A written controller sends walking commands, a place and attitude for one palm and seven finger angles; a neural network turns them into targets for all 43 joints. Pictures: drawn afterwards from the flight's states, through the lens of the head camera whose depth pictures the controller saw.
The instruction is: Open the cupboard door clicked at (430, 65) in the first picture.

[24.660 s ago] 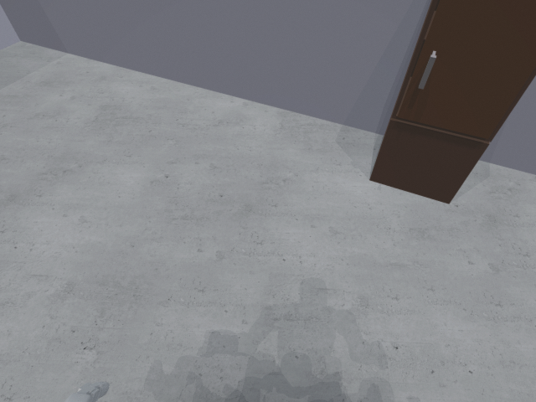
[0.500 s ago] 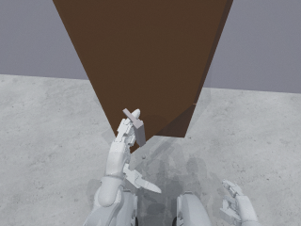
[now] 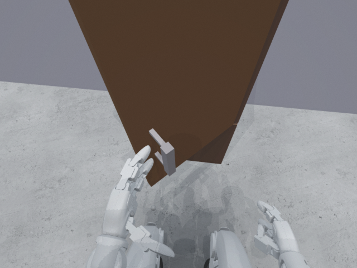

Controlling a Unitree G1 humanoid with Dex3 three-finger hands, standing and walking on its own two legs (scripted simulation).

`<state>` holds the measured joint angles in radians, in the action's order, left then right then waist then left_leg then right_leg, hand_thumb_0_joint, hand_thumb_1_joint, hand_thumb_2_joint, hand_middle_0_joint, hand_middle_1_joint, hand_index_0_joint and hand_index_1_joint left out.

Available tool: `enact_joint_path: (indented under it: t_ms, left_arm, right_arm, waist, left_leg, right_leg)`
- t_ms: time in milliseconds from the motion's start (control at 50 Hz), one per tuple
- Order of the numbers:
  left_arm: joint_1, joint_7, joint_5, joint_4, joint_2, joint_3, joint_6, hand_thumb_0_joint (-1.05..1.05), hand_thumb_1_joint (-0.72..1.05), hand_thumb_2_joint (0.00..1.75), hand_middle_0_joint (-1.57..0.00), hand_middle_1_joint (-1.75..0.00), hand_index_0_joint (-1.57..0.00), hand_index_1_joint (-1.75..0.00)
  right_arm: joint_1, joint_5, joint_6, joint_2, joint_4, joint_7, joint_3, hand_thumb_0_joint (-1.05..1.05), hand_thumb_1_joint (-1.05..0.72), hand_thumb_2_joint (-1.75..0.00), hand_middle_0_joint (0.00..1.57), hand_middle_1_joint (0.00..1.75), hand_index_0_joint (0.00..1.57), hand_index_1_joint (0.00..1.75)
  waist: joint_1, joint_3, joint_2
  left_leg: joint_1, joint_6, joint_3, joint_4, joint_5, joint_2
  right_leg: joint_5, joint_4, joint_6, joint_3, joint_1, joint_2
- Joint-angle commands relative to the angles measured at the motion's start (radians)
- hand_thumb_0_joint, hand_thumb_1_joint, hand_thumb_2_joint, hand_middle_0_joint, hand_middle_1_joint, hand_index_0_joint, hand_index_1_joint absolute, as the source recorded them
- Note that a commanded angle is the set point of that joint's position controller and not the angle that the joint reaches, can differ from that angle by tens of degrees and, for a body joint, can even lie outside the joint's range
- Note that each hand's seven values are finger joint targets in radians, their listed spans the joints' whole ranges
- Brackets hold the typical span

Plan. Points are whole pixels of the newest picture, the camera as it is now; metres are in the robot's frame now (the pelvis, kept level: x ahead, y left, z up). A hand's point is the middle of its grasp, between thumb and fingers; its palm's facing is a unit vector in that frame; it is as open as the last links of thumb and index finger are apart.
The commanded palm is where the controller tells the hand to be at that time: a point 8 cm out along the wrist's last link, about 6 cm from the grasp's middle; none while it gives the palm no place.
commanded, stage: slide the hand sideways off the handle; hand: left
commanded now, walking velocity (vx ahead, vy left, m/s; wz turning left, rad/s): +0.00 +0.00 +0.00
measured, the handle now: (162, 153) +0.35 +0.06 +0.03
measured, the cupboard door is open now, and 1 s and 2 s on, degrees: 46 46 46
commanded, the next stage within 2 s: draw the hand back to the body in 0.40 s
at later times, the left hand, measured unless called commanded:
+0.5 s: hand (129, 225) +0.20 +0.11 +0.04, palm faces -0.10 -0.99 +0.00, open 16.3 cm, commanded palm +0.18 +0.16 +0.04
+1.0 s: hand (71, 221) +0.19 +0.16 +0.14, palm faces -0.07 -1.00 -0.06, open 16.2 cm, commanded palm +0.16 +0.23 +0.16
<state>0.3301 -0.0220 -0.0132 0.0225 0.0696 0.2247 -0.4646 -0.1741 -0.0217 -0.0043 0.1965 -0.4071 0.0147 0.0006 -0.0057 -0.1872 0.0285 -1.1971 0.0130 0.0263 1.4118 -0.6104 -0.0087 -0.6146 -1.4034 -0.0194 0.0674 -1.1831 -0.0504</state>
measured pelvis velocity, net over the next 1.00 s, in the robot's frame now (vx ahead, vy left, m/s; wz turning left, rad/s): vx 0.01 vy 0.01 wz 0.00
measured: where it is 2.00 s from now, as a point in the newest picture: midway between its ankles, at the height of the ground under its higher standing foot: outside the picture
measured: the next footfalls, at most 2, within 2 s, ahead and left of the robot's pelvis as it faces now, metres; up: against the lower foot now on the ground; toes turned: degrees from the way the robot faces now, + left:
none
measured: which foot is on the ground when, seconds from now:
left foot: down 0.00-1.00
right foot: down 0.00-1.00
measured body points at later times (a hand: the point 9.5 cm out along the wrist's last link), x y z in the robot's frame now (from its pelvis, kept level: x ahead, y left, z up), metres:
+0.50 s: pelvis +0.00 -0.01 -0.01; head +0.10 -0.01 +0.43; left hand +0.20 +0.16 +0.04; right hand +0.20 -0.24 -0.10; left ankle +0.03 +0.13 -0.59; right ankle +0.03 -0.11 -0.59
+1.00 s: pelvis +0.01 +0.01 +0.06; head +0.05 +0.01 +0.51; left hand +0.19 +0.22 +0.15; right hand +0.20 -0.23 +0.00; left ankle +0.03 +0.13 -0.59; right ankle +0.03 -0.11 -0.59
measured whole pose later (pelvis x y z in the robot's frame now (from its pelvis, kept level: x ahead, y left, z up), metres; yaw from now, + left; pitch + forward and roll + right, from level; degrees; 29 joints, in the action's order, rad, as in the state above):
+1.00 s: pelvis +0.01 +0.01 +0.06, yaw +0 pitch +13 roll -2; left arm 0.63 0.20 -0.23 0.32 0.24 -0.05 -0.31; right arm -0.27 0.04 -0.03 0.21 -0.38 -0.07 0.00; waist 0.01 -0.17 0.05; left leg -0.85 0.01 0.05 1.17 -0.54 -0.02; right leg -0.52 -1.11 -0.01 0.09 -0.81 -0.03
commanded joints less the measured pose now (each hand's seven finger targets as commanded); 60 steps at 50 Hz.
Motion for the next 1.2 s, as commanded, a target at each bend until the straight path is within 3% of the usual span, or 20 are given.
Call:
enact_joint_path:
  t_ms: [0, 80, 120, 200, 320, 400, 460, 480, 520, 560, 620, 640, 720, 800, 880, 980, 1000, 1040, 1120, 1180]
  left_arm:
    - [0.056, 0.024, -0.013, 0.258, 0.016, -0.019, -0.072, 0.00, -0.50, 0.30, -0.15, -0.30, -0.15, -0.30]
    - [0.078, 0.043, -0.024, 0.280, 0.043, -0.043, -0.083, 0.00, -0.50, 0.30, -0.15, -0.30, -0.15, -0.30]
    - [0.109, 0.055, -0.029, 0.298, 0.059, -0.060, -0.089, 0.00, -0.50, 0.30, -0.15, -0.30, -0.15, -0.30]
    - [0.146, 0.086, -0.059, 0.292, 0.083, -0.104, -0.087, 0.00, -0.50, 0.30, -0.15, -0.30, -0.15, -0.30]
    - [0.190, 0.141, -0.108, 0.312, 0.119, -0.173, -0.089, 0.00, -0.50, 0.30, -0.15, -0.30, -0.15, -0.30]
    - [0.164, 0.178, -0.129, 0.329, 0.099, -0.138, -0.087, 0.00, -0.50, 0.30, -0.15, -0.30, -0.15, -0.30]
    - [0.133, 0.179, -0.129, 0.316, 0.123, -0.160, -0.081, 0.00, -0.50, 0.30, -0.15, -0.30, -0.15, -0.30]
    - [0.135, 0.178, -0.128, 0.327, 0.121, -0.157, -0.080, 0.00, -0.50, 0.30, -0.15, -0.30, -0.15, -0.30]
    - [0.161, 0.165, -0.133, 0.434, 0.189, -0.214, -0.067, 0.00, -0.50, 0.30, -0.15, -0.30, -0.15, -0.30]
    - [0.230, 0.158, -0.147, 0.492, 0.203, -0.245, -0.032, 0.00, -0.50, 0.30, -0.15, -0.30, -0.15, -0.30]
    - [0.271, 0.157, -0.162, 0.488, 0.196, -0.263, 0.038, 0.00, -0.50, 0.30, -0.15, -0.30, -0.15, -0.30]
    - [0.259, 0.160, -0.163, 0.492, 0.174, -0.237, 0.053, 0.00, -0.50, 0.30, -0.15, -0.30, -0.15, -0.30]
    - [0.257, 0.182, -0.182, 0.465, 0.174, -0.237, 0.081, 0.00, -0.50, 0.30, -0.15, -0.30, -0.15, -0.30]
    - [0.269, 0.201, -0.203, 0.469, 0.216, -0.291, 0.074, 0.00, -0.50, 0.30, -0.15, -0.30, -0.15, -0.30]
    - [0.293, 0.212, -0.225, 0.517, 0.246, -0.331, 0.070, 0.00, -0.50, 0.30, -0.15, -0.30, -0.15, -0.30]
    - [0.322, 0.232, -0.254, 0.537, 0.274, -0.379, 0.099, 0.00, -0.32, 0.37, -0.16, -0.30, -0.16, -0.30]
    - [0.400, 0.085, -0.108, 0.564, 0.422, -0.428, 0.211, 0.00, -0.29, 0.39, -0.16, -0.30, -0.16, -0.30]
    - [0.430, -0.024, -0.066, 0.617, 0.300, -0.348, 0.323, 0.00, -0.22, 0.42, -0.16, -0.30, -0.16, -0.30]
    - [0.356, -0.106, -0.032, 0.628, 0.336, -0.368, 0.411, 0.00, -0.08, 0.48, -0.16, -0.30, -0.16, -0.30]
    - [0.287, -0.135, -0.022, 0.636, 0.348, -0.378, 0.425, 0.00, 0.02, 0.52, -0.17, -0.30, -0.17, -0.30]
  right_arm:
    - [0.016, 0.009, -0.054, 0.107, 0.165, -0.007, 0.052, 0.00, -0.90, -0.90, 0.20, 0.30, 0.20, 0.30]
    - [0.012, 0.008, -0.062, 0.110, 0.162, -0.014, 0.054, 0.00, -0.90, -0.90, 0.20, 0.30, 0.20, 0.30]
    - [0.017, 0.009, -0.066, 0.109, 0.165, -0.017, 0.057, 0.00, -0.90, -0.90, 0.20, 0.30, 0.20, 0.30]
    - [0.019, 0.015, -0.068, 0.110, 0.164, -0.023, 0.060, 0.00, -0.90, -0.90, 0.20, 0.30, 0.20, 0.30]
    - [0.028, 0.023, -0.075, 0.111, 0.161, -0.041, 0.066, 0.00, -0.90, -0.90, 0.20, 0.30, 0.20, 0.30]
    - [0.024, 0.026, -0.086, 0.118, 0.157, -0.045, 0.065, 0.00, -0.90, -0.90, 0.20, 0.30, 0.20, 0.30]
    - [0.021, 0.025, -0.093, 0.124, 0.149, -0.051, 0.067, 0.00, -0.90, -0.90, 0.20, 0.30, 0.20, 0.30]
    - [0.021, 0.023, -0.097, 0.123, 0.154, -0.050, 0.065, 0.00, -0.90, -0.90, 0.20, 0.30, 0.20, 0.30]
    - [0.018, 0.026, -0.089, 0.124, 0.173, -0.054, 0.067, 0.00, -0.90, -0.90, 0.20, 0.30, 0.20, 0.30]
    - [0.009, 0.034, -0.076, 0.113, 0.190, -0.056, 0.068, 0.00, -0.90, -0.90, 0.20, 0.30, 0.20, 0.30]
    - [0.004, 0.050, -0.052, 0.110, 0.196, -0.064, 0.067, 0.00, -0.90, -0.90, 0.20, 0.30, 0.20, 0.30]
    - [0.004, 0.052, -0.051, 0.112, 0.197, -0.067, 0.063, 0.00, -0.90, -0.90, 0.20, 0.30, 0.20, 0.30]
    - [-0.004, 0.055, -0.054, 0.121, 0.194, -0.081, 0.053, 0.00, -0.90, -0.90, 0.20, 0.30, 0.20, 0.30]
    - [-0.013, 0.057, -0.065, 0.125, 0.198, -0.090, 0.045, 0.00, -0.90, -0.90, 0.20, 0.30, 0.20, 0.30]
    - [-0.021, 0.063, -0.075, 0.125, 0.204, -0.094, 0.042, 0.00, -0.90, -0.90, 0.20, 0.30, 0.20, 0.30]
    - [-0.024, 0.073, -0.085, 0.122, 0.197, -0.092, 0.038, 0.00, -0.90, -0.90, 0.20, 0.30, 0.20, 0.30]
    - [-0.029, 0.064, -0.056, 0.118, 0.210, -0.127, 0.035, 0.00, -0.90, -0.90, 0.20, 0.30, 0.20, 0.30]
    - [-0.031, 0.061, -0.044, 0.098, 0.215, -0.142, 0.014, 0.00, -0.90, -0.90, 0.20, 0.30, 0.20, 0.30]
    - [-0.029, 0.050, -0.043, 0.114, 0.182, -0.155, 0.002, 0.00, -0.90, -0.90, 0.20, 0.30, 0.20, 0.30]
    - [-0.029, 0.047, -0.069, 0.122, 0.161, -0.159, -0.010, 0.00, -0.90, -0.90, 0.20, 0.30, 0.20, 0.30]
  waist:
    - [0.017, -0.312, -0.058]
    - [0.027, -0.299, -0.077]
    - [0.013, -0.313, -0.047]
    - [0.020, -0.286, -0.085]
    - [0.004, -0.301, -0.071]
    - [0.032, -0.270, -0.060]
    - [0.036, -0.262, -0.071]
    - [0.027, -0.273, -0.048]
    - [-0.012, -0.341, -0.005]
    - [-0.028, -0.379, 0.007]
    - [-0.011, -0.314, -0.037]
    - [0.007, -0.278, -0.034]
    - [0.033, -0.177, -0.063]
    - [0.024, -0.128, -0.035]
    - [0.010, -0.127, 0.020]
    - [0.011, -0.093, 0.035]
    - [-0.064, -0.143, 0.046]
    - [-0.028, -0.056, 0.093]
    - [-0.007, 0.001, -0.016]
    - [-0.007, 0.021, 0.022]
  left_leg:
    - [0.211, -0.026, 0.007, -0.175, 0.254, 0.040]
    - [0.182, -0.030, 0.007, -0.150, 0.245, 0.040]
    - [0.181, -0.029, 0.006, -0.148, 0.261, 0.040]
    - [0.138, -0.031, -0.005, -0.129, 0.213, 0.041]
    - [0.121, -0.032, -0.005, -0.117, 0.216, 0.038]
    - [0.115, -0.036, -0.003, -0.102, 0.194, 0.037]
    - [0.100, -0.036, 0.003, -0.093, 0.170, 0.033]
    - [0.103, -0.035, 0.003, -0.098, 0.173, 0.035]
    - [0.171, -0.035, 0.006, -0.143, 0.217, 0.035]
    - [0.239, -0.035, -0.001, -0.191, 0.259, 0.038]
    - [0.264, -0.037, 0.001, -0.243, 0.256, 0.035]
    - [0.274, -0.038, -0.001, -0.252, 0.242, 0.035]
    - [0.298, -0.038, 0.012, -0.310, 0.182, 0.033]
    - [0.345, -0.032, 0.010, -0.366, 0.154, 0.033]
    - [0.440, -0.030, 0.011, -0.429, 0.208, 0.031]
    - [0.510, -0.029, 0.011, -0.489, 0.273, 0.027]
    - [0.552, -0.027, -0.011, -0.573, 0.300, 0.008]
    - [0.597, -0.028, -0.010, -0.610, 0.322, 0.009]
    - [0.671, -0.036, 0.001, -0.661, 0.361, -0.002]
    - [0.744, -0.036, 0.003, -0.718, 0.349, -0.001]
  right_leg:
    - [0.285, 0.197, -0.021, -0.032, 0.241, 0.043]
    - [0.281, 0.192, -0.018, -0.038, 0.232, 0.046]
    - [0.287, 0.181, -0.022, -0.038, 0.237, 0.046]
    - [0.252, 0.207, -0.012, -0.059, 0.249, 0.045]
    - [0.233, 0.207, -0.015, -0.074, 0.266, 0.049]
    - [0.209, 0.213, -0.007, -0.076, 0.225, 0.046]
    - [0.158, 0.211, -0.009, -0.076, 0.196, 0.048]
    - [0.157, 0.206, -0.012, -0.074, 0.203, 0.047]
    - [0.195, 0.207, -0.020, -0.061, 0.256, 0.053]
    - [0.255, 0.236, -0.016, -0.053, 0.325, 0.053]
    - [0.259, 0.295, -0.007, -0.038, 0.371, 0.062]
    - [0.253, 0.314, -0.001, -0.035, 0.363, 0.060]
    - [0.168, 0.384, 0.001, -0.021, 0.373, 0.063]
    - [0.120, 0.435, 0.001, -0.016, 0.400, 0.062]
    - [0.185, 0.465, -0.003, 0.002, 0.456, 0.069]
    - [0.264, 0.518, 0.001, 0.012, 0.535, 0.073]
    - [0.273, 0.569, -0.014, -0.037, 0.608, 0.039]
    - [0.288, 0.600, -0.007, -0.011, 0.618, 0.038]
    - [0.329, 0.680, 0.001, 0.004, 0.685, 0.043]
    - [0.322, 0.726, 0.002, 0.004, 0.728, 0.035]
